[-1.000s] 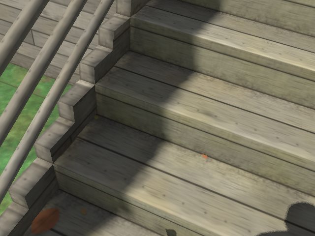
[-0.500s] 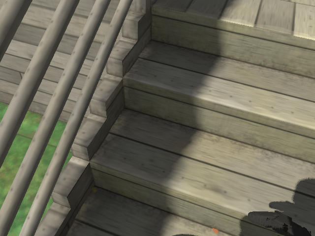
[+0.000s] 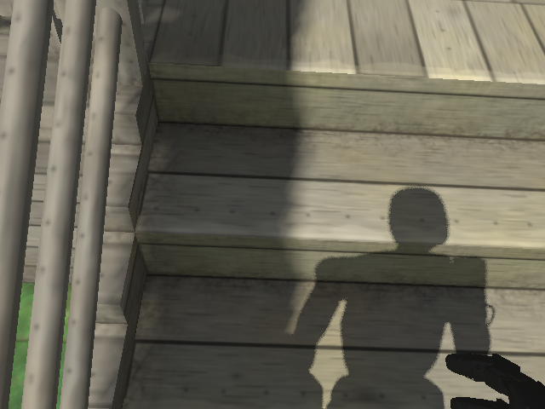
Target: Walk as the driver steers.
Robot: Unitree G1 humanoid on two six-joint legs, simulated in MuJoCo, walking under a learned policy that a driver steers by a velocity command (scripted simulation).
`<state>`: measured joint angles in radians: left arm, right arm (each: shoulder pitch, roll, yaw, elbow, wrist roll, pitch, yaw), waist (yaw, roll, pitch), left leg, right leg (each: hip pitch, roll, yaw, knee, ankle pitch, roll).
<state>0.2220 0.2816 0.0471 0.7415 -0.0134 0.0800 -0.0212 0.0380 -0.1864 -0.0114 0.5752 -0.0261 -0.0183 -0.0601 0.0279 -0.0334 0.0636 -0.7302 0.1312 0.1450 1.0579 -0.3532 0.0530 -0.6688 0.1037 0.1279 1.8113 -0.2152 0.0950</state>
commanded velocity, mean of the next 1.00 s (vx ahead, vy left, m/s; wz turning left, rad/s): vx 0.02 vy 0.00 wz -0.26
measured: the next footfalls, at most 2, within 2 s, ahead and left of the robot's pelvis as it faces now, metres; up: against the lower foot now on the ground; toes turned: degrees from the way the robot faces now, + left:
right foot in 0.52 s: +0.12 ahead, -0.25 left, +0.00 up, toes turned -21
left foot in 0.98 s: +0.17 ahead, -0.03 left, +0.00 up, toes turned -9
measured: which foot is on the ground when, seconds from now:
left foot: down 0.00-0.52, up 0.54-0.96, down 0.98-1.00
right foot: up 0.00-0.50, down 0.52-0.98, up 1.00-1.00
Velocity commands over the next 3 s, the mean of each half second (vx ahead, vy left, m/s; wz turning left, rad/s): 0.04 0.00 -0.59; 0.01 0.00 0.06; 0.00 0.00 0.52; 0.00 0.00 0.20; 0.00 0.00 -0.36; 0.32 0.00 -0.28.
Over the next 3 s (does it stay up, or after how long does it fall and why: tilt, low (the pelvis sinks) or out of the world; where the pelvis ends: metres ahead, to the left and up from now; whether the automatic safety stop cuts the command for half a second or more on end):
stays up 0.30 -0.20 0.10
